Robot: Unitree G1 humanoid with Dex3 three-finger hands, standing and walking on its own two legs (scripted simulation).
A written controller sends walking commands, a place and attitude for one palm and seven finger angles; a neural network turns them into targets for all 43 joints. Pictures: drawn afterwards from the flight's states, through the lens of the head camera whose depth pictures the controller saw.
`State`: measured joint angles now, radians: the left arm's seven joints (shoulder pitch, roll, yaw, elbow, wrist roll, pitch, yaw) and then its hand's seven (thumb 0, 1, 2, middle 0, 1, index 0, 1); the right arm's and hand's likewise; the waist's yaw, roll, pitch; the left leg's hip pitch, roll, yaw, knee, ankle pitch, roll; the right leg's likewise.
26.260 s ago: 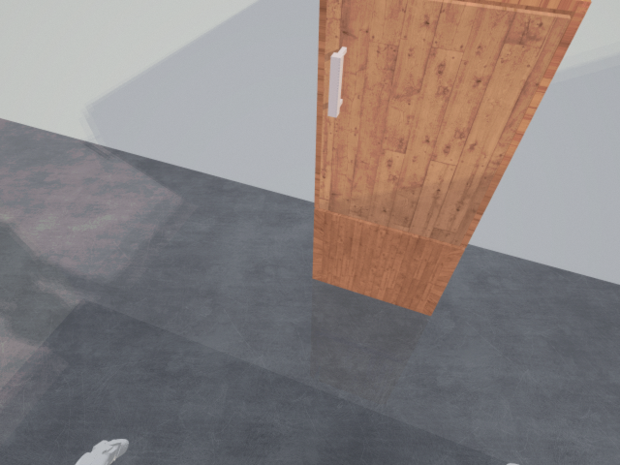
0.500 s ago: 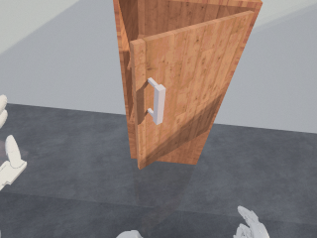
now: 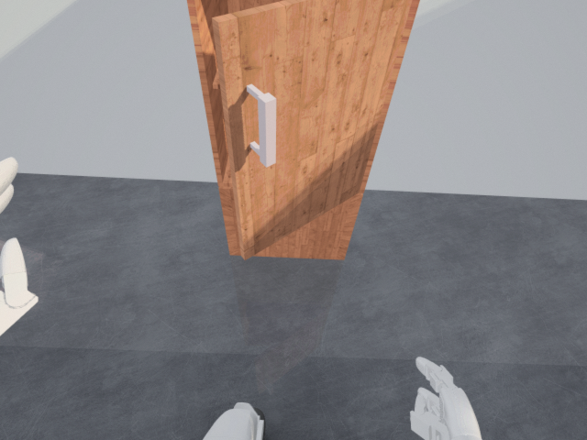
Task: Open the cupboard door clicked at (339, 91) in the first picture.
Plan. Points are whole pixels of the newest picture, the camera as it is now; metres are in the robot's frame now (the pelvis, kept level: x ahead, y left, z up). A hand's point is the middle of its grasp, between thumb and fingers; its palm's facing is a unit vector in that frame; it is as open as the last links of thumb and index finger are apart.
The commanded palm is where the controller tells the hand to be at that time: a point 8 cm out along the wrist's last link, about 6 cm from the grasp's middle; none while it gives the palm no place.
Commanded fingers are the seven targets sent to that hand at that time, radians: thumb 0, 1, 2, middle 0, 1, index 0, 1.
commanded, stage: stop stepping back and stand still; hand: left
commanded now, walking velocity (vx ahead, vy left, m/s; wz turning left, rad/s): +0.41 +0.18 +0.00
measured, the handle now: (260, 126) +0.58 +0.11 +0.10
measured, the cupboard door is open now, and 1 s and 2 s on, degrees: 39 39 39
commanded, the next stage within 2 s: let the arm hang, fingers relaxed in 1.18 s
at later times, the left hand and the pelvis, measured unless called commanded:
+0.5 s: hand out of the picture +0.12 +0.24 +0.20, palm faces +0.44 -0.74 -0.51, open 7.4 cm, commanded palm +0.08 +0.27 +0.20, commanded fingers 0.00 0.90 0.90 -0.20 -0.30 -0.20 -0.30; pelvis -0.07 -0.02 +0.02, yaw -2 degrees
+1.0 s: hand out of the picture +0.09 +0.29 +0.18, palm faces +0.47 -0.76 -0.46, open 7.4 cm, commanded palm +0.04 +0.32 +0.20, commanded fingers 0.00 0.90 0.90 -0.20 -0.30 -0.20 -0.30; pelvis -0.10 +0.02 +0.02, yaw -1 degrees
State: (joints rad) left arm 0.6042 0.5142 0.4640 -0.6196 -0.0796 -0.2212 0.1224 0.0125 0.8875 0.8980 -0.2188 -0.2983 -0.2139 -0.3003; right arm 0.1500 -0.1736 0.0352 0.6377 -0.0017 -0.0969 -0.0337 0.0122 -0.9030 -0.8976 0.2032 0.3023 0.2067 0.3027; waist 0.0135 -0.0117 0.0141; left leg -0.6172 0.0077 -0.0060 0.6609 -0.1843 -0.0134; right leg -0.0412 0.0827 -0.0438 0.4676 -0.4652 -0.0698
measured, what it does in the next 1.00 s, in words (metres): walks backwards: left foot, then right foot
